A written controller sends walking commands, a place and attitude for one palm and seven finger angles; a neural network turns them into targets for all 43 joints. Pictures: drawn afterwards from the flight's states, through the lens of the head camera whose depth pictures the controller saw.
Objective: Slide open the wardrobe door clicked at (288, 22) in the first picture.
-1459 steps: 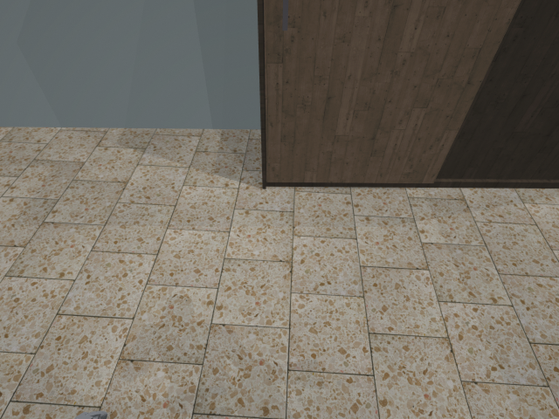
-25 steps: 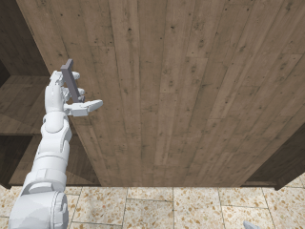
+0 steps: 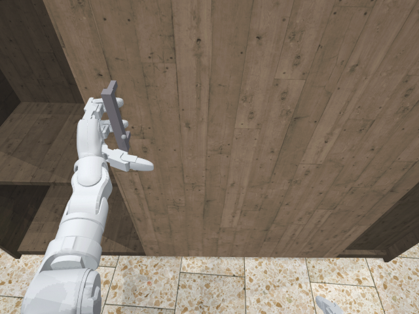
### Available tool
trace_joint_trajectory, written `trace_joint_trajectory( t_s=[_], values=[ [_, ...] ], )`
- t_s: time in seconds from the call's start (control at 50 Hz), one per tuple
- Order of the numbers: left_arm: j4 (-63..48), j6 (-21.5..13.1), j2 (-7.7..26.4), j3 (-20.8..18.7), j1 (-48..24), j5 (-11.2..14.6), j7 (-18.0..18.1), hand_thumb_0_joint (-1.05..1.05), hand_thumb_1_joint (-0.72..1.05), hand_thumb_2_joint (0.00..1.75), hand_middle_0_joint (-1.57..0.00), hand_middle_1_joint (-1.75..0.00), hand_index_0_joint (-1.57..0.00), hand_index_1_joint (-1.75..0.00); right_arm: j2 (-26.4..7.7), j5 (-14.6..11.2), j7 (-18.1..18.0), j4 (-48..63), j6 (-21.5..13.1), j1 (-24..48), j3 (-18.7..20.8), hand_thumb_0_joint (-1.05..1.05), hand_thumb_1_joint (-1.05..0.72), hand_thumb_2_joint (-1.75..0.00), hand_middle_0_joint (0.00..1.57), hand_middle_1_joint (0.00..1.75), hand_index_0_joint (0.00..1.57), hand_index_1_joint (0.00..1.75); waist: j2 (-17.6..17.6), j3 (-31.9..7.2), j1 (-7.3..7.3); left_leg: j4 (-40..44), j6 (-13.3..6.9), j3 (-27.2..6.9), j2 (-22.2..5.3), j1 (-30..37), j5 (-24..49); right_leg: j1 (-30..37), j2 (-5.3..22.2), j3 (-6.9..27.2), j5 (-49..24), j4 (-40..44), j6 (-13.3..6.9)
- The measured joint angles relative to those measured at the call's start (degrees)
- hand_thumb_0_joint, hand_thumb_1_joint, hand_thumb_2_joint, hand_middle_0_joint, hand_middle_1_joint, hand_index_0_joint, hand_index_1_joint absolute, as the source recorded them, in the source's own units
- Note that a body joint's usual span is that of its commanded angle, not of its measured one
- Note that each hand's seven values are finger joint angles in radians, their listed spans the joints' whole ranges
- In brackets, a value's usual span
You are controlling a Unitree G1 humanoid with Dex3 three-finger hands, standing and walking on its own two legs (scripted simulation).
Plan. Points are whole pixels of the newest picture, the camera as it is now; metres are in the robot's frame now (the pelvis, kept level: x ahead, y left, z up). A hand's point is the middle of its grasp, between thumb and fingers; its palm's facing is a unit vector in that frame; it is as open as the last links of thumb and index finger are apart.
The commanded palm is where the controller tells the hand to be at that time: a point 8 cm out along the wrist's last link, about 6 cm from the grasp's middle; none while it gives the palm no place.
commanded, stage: slip the hand off the handle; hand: left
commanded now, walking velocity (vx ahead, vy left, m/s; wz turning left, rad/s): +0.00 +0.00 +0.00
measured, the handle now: (119, 118) +0.46 +0.21 +0.13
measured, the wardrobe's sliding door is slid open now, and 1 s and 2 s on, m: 0.59 0.59 0.59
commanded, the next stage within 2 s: draw the hand back to the body in 1.14 s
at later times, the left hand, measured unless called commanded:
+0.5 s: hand (89, 139) +0.41 +0.25 +0.12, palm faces +0.31 -0.94 -0.11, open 14.7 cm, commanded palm +0.36 +0.28 +0.13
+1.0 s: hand (68, 187) +0.29 +0.24 +0.13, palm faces +0.33 -0.94 -0.10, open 14.7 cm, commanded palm +0.25 +0.28 +0.13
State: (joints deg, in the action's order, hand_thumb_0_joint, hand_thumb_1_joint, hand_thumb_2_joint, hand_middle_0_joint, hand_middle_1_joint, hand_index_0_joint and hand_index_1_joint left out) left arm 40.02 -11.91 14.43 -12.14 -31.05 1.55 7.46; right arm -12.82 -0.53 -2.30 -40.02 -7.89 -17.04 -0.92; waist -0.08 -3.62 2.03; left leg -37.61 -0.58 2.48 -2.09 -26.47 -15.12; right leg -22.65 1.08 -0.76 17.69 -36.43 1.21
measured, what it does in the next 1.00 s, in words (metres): stands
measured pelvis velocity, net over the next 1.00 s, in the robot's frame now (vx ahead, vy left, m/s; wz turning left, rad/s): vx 0.01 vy -0.02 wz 0.03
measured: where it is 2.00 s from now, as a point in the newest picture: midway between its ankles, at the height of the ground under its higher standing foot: outside the picture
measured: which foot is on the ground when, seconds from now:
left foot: down 0.00-1.00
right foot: down 0.00-1.00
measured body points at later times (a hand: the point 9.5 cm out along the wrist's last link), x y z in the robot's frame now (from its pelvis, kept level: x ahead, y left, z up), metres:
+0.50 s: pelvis +0.01 +0.00 +0.00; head +0.03 +0.00 +0.45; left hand +0.38 +0.30 +0.13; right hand +0.13 -0.26 -0.10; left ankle +0.04 +0.11 -0.72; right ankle +0.01 -0.14 -0.72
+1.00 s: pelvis +0.01 -0.02 +0.00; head -0.01 -0.03 +0.45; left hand +0.27 +0.29 +0.14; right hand +0.20 -0.25 -0.07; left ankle +0.04 +0.11 -0.72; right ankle +0.01 -0.14 -0.72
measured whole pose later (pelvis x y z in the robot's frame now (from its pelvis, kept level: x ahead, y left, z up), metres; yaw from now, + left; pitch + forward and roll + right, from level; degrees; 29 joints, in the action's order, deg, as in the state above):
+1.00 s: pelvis +0.01 -0.02 +0.00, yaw +2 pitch +1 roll -1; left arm 10.5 -6.9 17.5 -17.4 -2.2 10.7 -4.5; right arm -14.3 -2.3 -5.0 -36.4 -9.4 -12.7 -1.5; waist -2.1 -4.5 -2.9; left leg -38.1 1.0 -0.1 -2.6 -22.9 -16.3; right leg -18.2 0.3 -3.2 19.8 -37.0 -0.3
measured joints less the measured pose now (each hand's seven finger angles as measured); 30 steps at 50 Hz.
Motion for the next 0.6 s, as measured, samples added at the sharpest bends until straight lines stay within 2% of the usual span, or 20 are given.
trace_joint_trajectory(
  t_s=[0.14, 0.26, 0.48, 0.6],
  values=[
    [-1.61, 1.57, 1.67, -1.27, 1.46, 0.20, -0.81, -0.01, -0.55, 0.20, -0.31, -1.18, -0.27, -1.16, -0.03, -0.22, -0.52, 1.75, 0.82, 1.62, -0.44, 0.01, -0.90, -0.90, 0.21, 0.30, 0.20, 0.30, 0.20, -0.20, -0.65, -0.57, -0.13, -0.29, 0.12, 0.08, -0.75, 0.53, 0.11, -0.29, 0.52, 0.08, 0.17],
    [-2.59, 1.54, 3.46, -1.68, 1.98, 1.42, -3.32, -0.01, -0.55, 0.20, -0.28, -1.16, -0.26, -1.16, -0.77, -0.62, -0.88, 1.38, 1.23, 1.18, -0.26, 0.01, -0.90, -0.90, 0.21, 0.30, 0.20, 0.30, 0.02, -0.14, -1.41, -1.13, -0.04, -1.09, 0.24, -0.18, -1.24, 0.87, 0.17, -1.08, 0.99, 0.11, 0.10],
    [-2.36, 1.53, 6.77, -5.63, 3.65, 3.08, -7.89, -0.01, -0.55, 0.20, -0.26, -1.15, -0.25, -1.15, -1.54, -1.05, -1.36, 0.93, 2.55, -0.59, -0.02, 0.01, -0.90, -0.90, 0.21, 0.30, 0.20, 0.30, -0.47, -0.24, -0.93, -1.45, 0.40, -1.47, -0.22, -0.58, -1.71, 0.54, -0.32, -1.40, 1.47, -0.12, -0.36],
    [-9.92, 1.28, 5.70, -5.65, 10.30, 5.42, -9.80, -0.01, -0.55, 0.20, -0.25, -1.15, -0.25, -1.15, -1.95, -1.35, -0.85, 1.47, 2.45, -2.10, 0.73, 0.01, -0.90, -0.90, 0.21, 0.30, 0.20, 0.30, -1.24, -0.92, -1.48, -1.25, 0.61, -1.09, -0.56, 0.12, -2.03, 0.95, -0.63, -0.99, 1.68, -0.07, -0.56]
  ],
)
